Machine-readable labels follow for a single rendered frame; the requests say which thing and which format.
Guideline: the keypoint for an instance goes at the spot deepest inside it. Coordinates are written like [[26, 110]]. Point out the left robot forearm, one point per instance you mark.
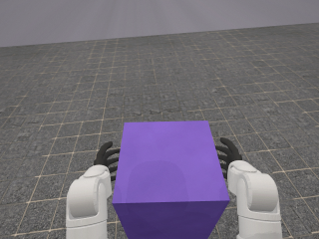
[[86, 204]]

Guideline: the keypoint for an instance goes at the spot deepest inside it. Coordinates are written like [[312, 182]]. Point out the right robot forearm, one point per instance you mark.
[[257, 202]]

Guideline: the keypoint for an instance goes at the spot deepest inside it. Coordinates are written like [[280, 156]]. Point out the right robot hand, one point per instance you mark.
[[231, 152]]

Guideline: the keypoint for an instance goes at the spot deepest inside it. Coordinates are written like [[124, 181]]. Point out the carton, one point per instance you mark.
[[169, 183]]

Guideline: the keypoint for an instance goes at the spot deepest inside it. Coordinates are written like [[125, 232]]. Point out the left robot hand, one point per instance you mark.
[[102, 158]]

